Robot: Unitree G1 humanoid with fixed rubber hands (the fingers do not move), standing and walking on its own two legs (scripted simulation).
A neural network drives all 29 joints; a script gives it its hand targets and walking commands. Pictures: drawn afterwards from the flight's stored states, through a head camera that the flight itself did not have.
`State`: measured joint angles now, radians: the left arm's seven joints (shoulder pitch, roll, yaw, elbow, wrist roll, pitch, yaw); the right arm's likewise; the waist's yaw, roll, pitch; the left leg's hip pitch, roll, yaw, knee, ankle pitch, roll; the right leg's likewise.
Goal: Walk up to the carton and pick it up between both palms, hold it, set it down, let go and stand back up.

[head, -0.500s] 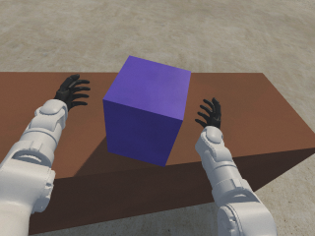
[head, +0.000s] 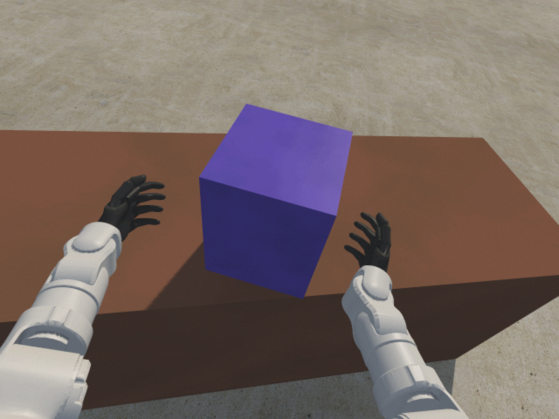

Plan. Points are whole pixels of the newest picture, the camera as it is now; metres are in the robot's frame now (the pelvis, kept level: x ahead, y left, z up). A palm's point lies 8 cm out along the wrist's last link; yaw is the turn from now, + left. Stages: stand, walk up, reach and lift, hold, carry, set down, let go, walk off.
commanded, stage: set down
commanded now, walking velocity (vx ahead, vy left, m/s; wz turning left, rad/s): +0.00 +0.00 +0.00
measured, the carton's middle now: (275, 204) +0.50 -0.04 +0.01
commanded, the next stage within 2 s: let go in 1.98 s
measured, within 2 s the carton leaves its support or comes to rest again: neither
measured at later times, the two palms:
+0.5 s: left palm (84, 277) +0.34 +0.24 +0.03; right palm (371, 304) +0.28 -0.16 +0.03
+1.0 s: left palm (71, 336) +0.27 +0.26 -0.01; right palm (380, 338) +0.24 -0.17 +0.00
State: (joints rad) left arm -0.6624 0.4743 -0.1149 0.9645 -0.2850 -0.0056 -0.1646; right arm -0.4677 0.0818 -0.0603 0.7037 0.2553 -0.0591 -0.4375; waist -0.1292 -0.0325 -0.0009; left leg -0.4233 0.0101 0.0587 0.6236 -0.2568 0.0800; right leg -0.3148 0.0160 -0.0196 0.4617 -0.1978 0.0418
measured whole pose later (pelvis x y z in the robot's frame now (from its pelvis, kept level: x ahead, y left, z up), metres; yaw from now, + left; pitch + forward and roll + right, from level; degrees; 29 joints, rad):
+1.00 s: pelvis +0.01 -0.02 +0.00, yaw +0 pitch -4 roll -3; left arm -0.07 0.51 -0.05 0.54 -0.34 -0.11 -0.21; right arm 0.09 0.13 0.01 0.36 0.18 -0.11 -0.43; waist 0.01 -0.05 0.10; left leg -0.26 0.03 0.06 0.61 -0.29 0.05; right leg -0.16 0.03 -0.02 0.47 -0.24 0.02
